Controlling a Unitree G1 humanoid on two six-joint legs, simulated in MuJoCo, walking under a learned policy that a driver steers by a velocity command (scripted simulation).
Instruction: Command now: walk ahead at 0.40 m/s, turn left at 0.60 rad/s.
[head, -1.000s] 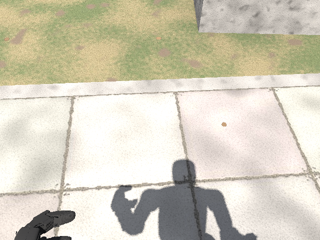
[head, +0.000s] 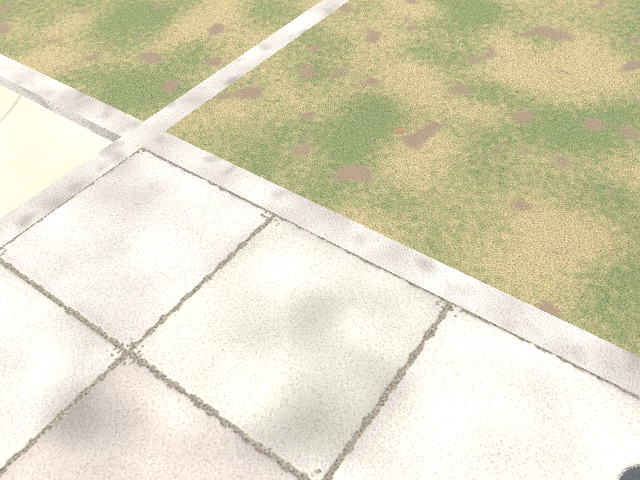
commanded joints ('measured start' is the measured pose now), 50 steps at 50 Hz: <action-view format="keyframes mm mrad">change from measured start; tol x32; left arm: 1 -21 128 33 -64 -13 -17 19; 50 -46 76 12 -40 6 -44 -18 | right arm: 1 -38 -118 -38 -77 -8 -29 9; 50 99 -84 -18 98 13 -59 0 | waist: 1 1 -175 113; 15 71 -167 166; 20 -99 256 -330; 38 -68 19 124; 43 69 43 -52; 45 39 -419 -362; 50 0 -146 6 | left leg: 1 -395 106 -23 203 88 -35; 15 -65 130 178 -309 214 -2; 18 420 54 221 -423 267 86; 20 972 485 -521 -510 59 297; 27 399 324 -116 -738 356 228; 39 431 321 -67 -694 335 159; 43 405 238 -51 -346 519 87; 46 -208 93 -46 397 -182 -9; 50 -118 228 5 301 64 -14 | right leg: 1 232 -296 363 -336 -245 -128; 14 237 -281 -3 -367 241 -149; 18 202 -235 -112 35 818 -86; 20 -383 -9 -53 680 -261 11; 22 -541 -81 60 804 -193 -10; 41 -215 -46 42 -16 280 5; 43 114 -50 21 -24 252 -50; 45 663 -426 694 -153 -72 -246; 50 175 -285 255 -301 68 -156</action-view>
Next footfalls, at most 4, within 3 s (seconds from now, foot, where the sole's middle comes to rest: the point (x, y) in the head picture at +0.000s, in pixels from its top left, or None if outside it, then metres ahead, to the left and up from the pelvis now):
0.36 left None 0.28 0.19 -0.77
0.86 right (345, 438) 0.63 0.02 -0.77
1.40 left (190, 387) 0.75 0.38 -0.77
1.88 right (189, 270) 1.11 0.44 -0.77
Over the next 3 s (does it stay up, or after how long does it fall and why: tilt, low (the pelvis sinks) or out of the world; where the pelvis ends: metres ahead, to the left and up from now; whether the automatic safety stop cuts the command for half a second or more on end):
stays up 1.03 0.58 0.01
